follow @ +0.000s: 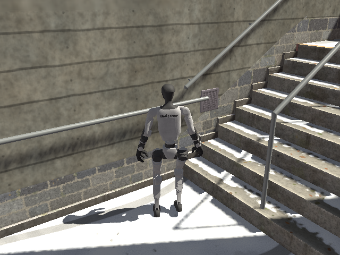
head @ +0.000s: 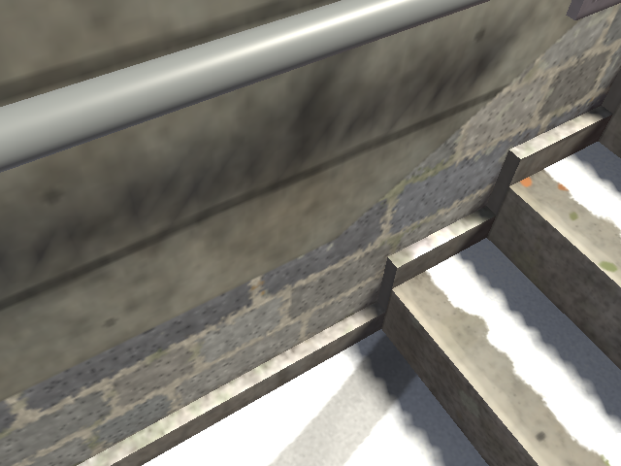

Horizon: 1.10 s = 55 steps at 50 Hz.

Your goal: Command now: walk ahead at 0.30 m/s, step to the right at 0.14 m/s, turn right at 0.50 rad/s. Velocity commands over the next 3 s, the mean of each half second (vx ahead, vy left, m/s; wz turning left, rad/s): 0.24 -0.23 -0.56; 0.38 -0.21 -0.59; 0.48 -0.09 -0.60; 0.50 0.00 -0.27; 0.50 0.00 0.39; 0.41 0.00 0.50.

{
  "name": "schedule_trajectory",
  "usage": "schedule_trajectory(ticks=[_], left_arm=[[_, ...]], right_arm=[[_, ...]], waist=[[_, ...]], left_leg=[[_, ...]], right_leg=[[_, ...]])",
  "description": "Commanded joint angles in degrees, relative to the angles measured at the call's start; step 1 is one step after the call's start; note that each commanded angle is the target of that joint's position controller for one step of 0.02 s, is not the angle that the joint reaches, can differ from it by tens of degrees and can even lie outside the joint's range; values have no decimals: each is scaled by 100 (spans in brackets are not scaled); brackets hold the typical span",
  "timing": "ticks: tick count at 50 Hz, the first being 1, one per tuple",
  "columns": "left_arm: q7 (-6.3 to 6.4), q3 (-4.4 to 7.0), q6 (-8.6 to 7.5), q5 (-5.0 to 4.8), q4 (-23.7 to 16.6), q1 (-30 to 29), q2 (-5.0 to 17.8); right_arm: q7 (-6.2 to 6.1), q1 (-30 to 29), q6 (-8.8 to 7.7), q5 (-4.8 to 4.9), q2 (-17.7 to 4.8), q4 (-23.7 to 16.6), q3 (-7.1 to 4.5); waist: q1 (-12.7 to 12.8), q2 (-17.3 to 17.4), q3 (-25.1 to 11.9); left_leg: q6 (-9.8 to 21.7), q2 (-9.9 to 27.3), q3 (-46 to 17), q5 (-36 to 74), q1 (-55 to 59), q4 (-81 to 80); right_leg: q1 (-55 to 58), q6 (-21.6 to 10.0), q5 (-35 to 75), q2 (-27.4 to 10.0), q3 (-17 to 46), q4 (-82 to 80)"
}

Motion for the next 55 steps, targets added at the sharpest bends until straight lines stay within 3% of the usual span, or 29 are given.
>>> schedule_trajectory(ticks=[1,3,4,6,12,13,14,15,16,17,18,21,28,30,31,32,33,35,39,42,46,47,48,49,50,51,52,53,55], left_arm=[[-89,70,-40,99,-194,108,289],[-210,-19,-36,59,-332,-417,63],[-374,-28,38,128,-497,-735,112],[-535,-40,59,73,-510,-692,201],[-425,-6,59,-75,-290,-446,403],[-424,65,35,20,-144,-64,541],[-426,149,5,117,109,529,752],[-448,356,-34,195,150,1005,1782],[-383,434,-52,13,138,1001,2001],[-353,355,-64,-48,138,802,1626],[-283,313,-34,-103,159,562,1401],[-133,199,-28,-114,-89,-141,913],[-155,189,-117,-40,-170,-61,837],[-181,203,-112,-44,-285,-448,860],[-143,129,-176,-96,-412,-615,643],[-117,-48,-227,-159,-684,-524,71],[-90,71,-160,14,-505,-83,717],[-209,138,-95,81,-317,-227,895],[-369,-56,-82,-6,-358,-607,255],[-427,-178,3,-16,-387,-464,31],[-212,-125,147,37,-647,-436,148],[-161,48,68,-24,-433,355,427],[-59,91,-68,-47,-164,1322,353],[-57,165,-140,-15,140,1924,469],[-47,172,-200,-27,107,1268,854],[40,503,-214,-221,36,1793,2134],[124,474,-223,-229,-110,1461,1769],[138,311,-213,-261,-102,1073,1101],[179,96,-295,-223,-130,806,478]], right_arm=[[25,-204,-232,148,-883,-294,-215],[151,419,-158,83,-968,-71,-279],[97,1025,-106,29,-1245,227,-377],[184,1094,-103,32,-1405,228,-493],[334,601,-42,16,-1567,135,-713],[340,664,-39,106,-1469,231,-709],[345,854,-27,90,-1209,289,-631],[338,638,96,-55,-508,-122,-405],[299,283,217,-201,-552,-296,-325],[381,-37,254,-101,-926,-312,-365],[423,-20,163,-1,-973,-297,-350],[351,503,8,-26,-962,87,-288],[100,399,-20,221,-910,87,-165],[68,1153,-122,169,-848,268,-172],[15,1755,-209,35,-1115,395,-260],[-17,1740,-229,-132,-1812,299,-408],[-33,1201,-166,-37,-1789,286,-451],[62,675,-167,52,-1096,170,-336],[220,1064,-303,-104,-753,401,-252],[337,671,-286,-31,-900,269,-293],[496,346,-165,-50,-1181,61,-359],[551,160,-93,-51,-1153,-108,-375],[613,-89,1,141,-1273,-203,-403],[596,-363,68,170,-1132,-310,-371],[595,34,37,-78,-422,-369,-214],[591,129,31,-306,-4,-899,-85],[589,-338,10,-336,-121,-1094,-23],[611,-628,-65,-349,-192,-1112,-46],[699,-541,5,-295,-165,-1122,-13]], waist=[[-16,419,-240],[-433,632,-285],[-545,827,-132],[-482,1093,-390],[-258,1578,-261],[-40,1349,-384],[233,616,-609],[515,-1703,-838],[539,-2162,-734],[376,-1619,-575],[143,-1136,-415],[-337,-577,-538],[-314,-659,-106],[-859,-184,-150],[-1206,510,-357],[-984,1973,-518],[-450,1561,-288],[-303,471,144],[-498,870,4],[-279,1289,-138],[15,1523,-77],[317,1070,-660],[821,810,-1029],[1242,71,-754],[375,-549,56],[255,-1825,-1070],[235,-919,-1013],[76,-276,-180],[-187,-146,4]], left_leg=[[829,1576,-1016,322,863,-1426],[839,1385,-532,850,1371,-1280],[959,1559,-582,1904,1759,-982],[942,1734,-408,2286,1736,-854],[443,1445,231,532,706,-671],[320,1406,319,286,547,-67],[196,1078,593,-194,108,1120],[-107,28,954,-2490,-1732,2898],[-17,-103,111,-2764,-2471,3569],[201,117,-215,-2394,-2558,3841],[284,190,-345,-1938,-2361,3639],[150,110,-247,-1393,-1487,3545],[109,-51,-329,-1021,76,1293],[137,-133,-248,-322,1496,84],[251,399,-792,-471,2570,-619],[791,2242,-3305,-1846,2919,-1726],[1253,2732,-4202,-1623,2102,-1867],[1262,2243,-2791,-1267,1695,-1624],[824,1452,-554,1302,1824,-1275],[744,1397,236,1432,955,-1299],[497,1625,726,2989,907,-457],[500,1438,812,4263,1144,751],[442,1288,887,4423,845,2147],[372,900,783,1821,-136,3718],[169,449,287,-2180,-2504,5164],[-50,47,-138,-2210,-3069,6382],[-127,272,-279,-1692,-3528,7031],[-144,435,-241,-1237,-3869,7114],[-120,428,-192,-840,-3952,7862]], right_leg=[[-583,74,5,-668,136,692],[-774,161,-17,-703,-39,250],[-1091,182,-33,-812,146,189],[-712,247,-185,-992,203,-89],[1343,103,-46,-741,-614,-2238],[1849,-42,168,-643,-662,-2629],[2637,-280,80,-607,-431,-3042],[3448,-1058,-632,-1921,1828,-3831],[3375,-1471,-1078,-2083,2697,-4278],[3369,-1391,-1027,-1981,2414,-4071],[3166,-1268,-238,-1774,2049,-3848],[2712,-1367,2298,-1442,1456,-3444],[1520,-1444,665,-1257,2196,-3709],[807,-1096,317,-764,2065,-3136],[93,-782,491,-290,1692,-2075],[-803,-446,-1098,486,825,-640],[-805,-323,-1356,-77,769,234],[-811,-158,-491,-663,802,878],[-825,130,244,-794,350,871],[293,187,114,-878,-158,217],[976,-250,-1169,-871,-330,-487],[1835,-329,-239,-573,-710,-1070],[2844,-434,515,-217,-994,-2291],[3512,-422,1020,-165,-901,-3692],[4049,-146,2749,-1063,611,-2913],[4388,-1160,4925,-2408,2714,-3369],[4014,-1670,2495,-2556,3084,-3698],[3251,-1550,1196,-2223,2588,-3678],[2512,-1203,2612,-1749,2006,-3355]])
